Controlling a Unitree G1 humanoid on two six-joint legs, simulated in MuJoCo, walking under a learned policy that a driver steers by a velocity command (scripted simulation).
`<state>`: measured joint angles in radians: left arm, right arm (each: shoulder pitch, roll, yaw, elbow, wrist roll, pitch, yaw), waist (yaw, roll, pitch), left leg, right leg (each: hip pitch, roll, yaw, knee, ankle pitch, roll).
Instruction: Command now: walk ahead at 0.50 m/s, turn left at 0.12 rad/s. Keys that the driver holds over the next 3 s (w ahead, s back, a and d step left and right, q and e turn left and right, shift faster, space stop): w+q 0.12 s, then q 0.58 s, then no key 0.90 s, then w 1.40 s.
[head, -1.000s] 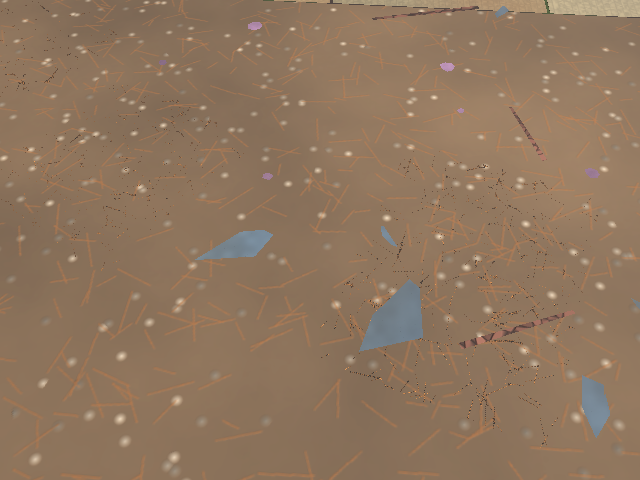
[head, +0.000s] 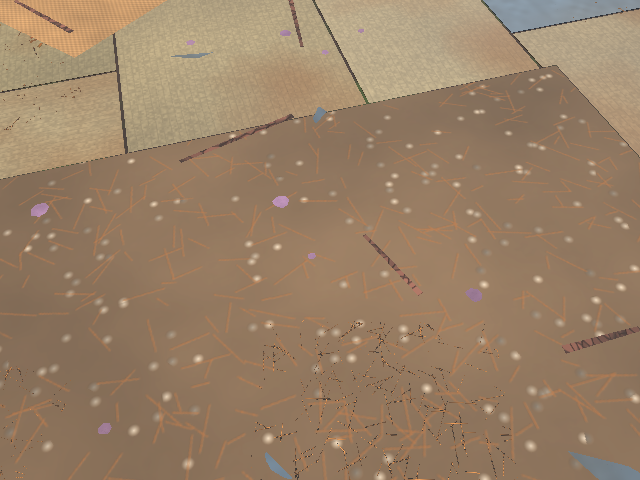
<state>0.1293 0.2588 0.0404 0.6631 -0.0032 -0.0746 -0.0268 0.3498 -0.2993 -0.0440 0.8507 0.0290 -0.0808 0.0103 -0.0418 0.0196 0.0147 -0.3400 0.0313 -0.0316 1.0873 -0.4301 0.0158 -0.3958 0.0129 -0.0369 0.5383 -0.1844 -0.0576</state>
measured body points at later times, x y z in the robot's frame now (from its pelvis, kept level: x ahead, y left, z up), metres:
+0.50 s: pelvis +0.21 +0.03 -0.01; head +0.26 +0.05 +0.44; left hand +0.26 +0.33 -0.13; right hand +0.45 -0.19 -0.10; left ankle +0.30 +0.13 -0.73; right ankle +0.12 -0.12 -0.63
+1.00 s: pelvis +0.28 -0.01 +0.01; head +0.31 -0.02 +0.46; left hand +0.27 +0.29 -0.09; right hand +0.55 -0.18 -0.10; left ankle +0.22 +0.12 -0.67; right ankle +0.35 -0.11 -0.73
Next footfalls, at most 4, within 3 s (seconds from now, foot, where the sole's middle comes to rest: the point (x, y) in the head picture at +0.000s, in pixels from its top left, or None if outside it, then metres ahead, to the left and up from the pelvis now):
0.40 left None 0.34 0.14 -0.77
0.84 right None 0.39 -0.09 -0.77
1.16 left None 0.23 0.13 -0.77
2.30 left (195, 429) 0.60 0.30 -0.77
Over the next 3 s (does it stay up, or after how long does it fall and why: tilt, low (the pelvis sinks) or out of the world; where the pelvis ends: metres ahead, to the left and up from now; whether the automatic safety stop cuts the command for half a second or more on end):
stays up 0.87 0.27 0.01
